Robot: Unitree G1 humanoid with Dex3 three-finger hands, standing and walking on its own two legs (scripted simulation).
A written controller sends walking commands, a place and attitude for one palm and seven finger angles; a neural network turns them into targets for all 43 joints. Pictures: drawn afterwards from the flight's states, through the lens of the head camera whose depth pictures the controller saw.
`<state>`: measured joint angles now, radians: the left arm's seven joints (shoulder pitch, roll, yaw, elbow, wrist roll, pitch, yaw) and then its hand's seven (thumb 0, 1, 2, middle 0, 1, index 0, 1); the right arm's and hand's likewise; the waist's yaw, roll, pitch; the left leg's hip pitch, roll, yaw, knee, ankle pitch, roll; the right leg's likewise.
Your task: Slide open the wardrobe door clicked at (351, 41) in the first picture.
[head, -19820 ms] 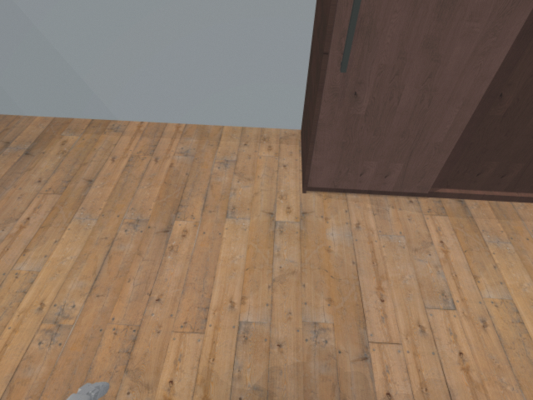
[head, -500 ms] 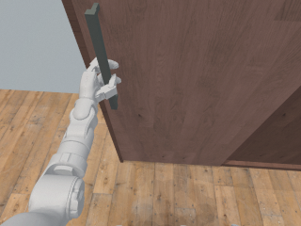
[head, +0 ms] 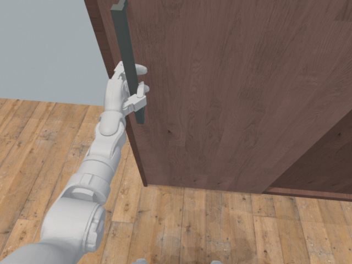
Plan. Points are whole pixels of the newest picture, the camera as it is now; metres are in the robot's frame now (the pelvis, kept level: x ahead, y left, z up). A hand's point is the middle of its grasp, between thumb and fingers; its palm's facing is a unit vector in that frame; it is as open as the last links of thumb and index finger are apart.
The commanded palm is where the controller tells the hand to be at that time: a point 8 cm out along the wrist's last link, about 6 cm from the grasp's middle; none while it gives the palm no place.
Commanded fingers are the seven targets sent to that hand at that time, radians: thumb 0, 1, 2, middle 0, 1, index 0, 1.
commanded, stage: tug the door sideways, standing still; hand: left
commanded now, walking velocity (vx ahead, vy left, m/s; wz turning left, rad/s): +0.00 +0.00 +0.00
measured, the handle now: (133, 74) +0.52 +0.10 +0.13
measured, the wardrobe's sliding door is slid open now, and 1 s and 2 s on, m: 0.00 0.04 0.36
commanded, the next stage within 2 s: step sideways, sliding the door along in 0.16 s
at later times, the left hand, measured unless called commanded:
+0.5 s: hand (144, 96) +0.46 +0.08 +0.11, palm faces -0.02 -0.99 -0.13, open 5.6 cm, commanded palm +0.44 +0.10 +0.11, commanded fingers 0.00 0.90 0.90 -0.45 -1.40 -0.45 -1.40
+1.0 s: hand (161, 96) +0.46 +0.04 +0.11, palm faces +0.18 -0.97 -0.14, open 6.0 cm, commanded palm +0.43 +0.01 +0.11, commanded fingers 0.00 0.90 0.90 -0.45 -1.40 -0.45 -1.40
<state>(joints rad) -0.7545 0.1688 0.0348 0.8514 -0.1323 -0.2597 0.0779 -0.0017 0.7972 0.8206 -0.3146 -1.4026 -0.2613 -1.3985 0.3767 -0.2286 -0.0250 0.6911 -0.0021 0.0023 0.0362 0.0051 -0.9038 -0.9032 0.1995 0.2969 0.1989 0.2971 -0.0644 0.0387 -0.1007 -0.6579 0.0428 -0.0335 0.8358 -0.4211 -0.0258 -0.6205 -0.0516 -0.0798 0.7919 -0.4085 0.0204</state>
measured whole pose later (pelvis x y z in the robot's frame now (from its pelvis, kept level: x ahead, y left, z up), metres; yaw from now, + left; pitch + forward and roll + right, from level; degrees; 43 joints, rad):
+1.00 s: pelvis +0.04 -0.13 +0.03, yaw +5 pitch +0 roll +1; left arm -0.72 0.19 -0.03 0.67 -0.14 -0.15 0.13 0.01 0.77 0.87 -0.36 -1.33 -0.22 -1.40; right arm 0.15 -0.28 -0.05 0.65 0.03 -0.01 -0.05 0.01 -0.91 -0.90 0.20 0.30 0.20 0.30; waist 0.08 0.05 0.25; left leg -0.26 0.14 0.09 0.55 -0.28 -0.09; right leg -0.48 0.05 0.01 1.07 -0.51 -0.01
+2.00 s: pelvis +0.11 -0.43 +0.04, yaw +0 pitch +2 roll +4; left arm -0.10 0.09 0.01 0.09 -0.06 -0.18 0.19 0.01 0.77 0.83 -0.36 -1.32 -0.24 -1.40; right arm 0.07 -0.26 -0.03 0.57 0.03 -0.06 -0.05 0.01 -0.91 -0.90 0.20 0.30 0.20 0.30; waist 0.07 0.04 0.19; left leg -0.36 -0.02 0.09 0.77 -0.52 -0.04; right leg -0.34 0.02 -0.04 0.44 -0.13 -0.11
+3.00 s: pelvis +0.06 -0.70 +0.03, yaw -7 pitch +0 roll +1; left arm -0.29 0.49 0.51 0.68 -0.05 -0.09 0.15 -0.12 0.66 0.79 -0.32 -1.19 -0.21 -1.40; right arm 0.09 -0.27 0.00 0.64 0.05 -0.08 -0.06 0.01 -0.90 -0.90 0.20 0.30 0.20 0.30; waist 0.01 0.10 0.16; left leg -0.38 0.11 -0.02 1.05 -0.56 -0.03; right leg -0.36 -0.03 -0.09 0.60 -0.24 -0.04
